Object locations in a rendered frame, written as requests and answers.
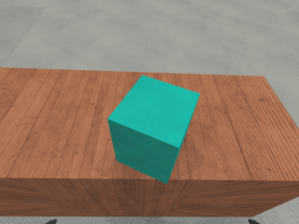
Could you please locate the pedestal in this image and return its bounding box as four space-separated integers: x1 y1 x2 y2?
0 67 299 217

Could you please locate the carton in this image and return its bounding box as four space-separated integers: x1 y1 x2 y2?
107 75 200 184

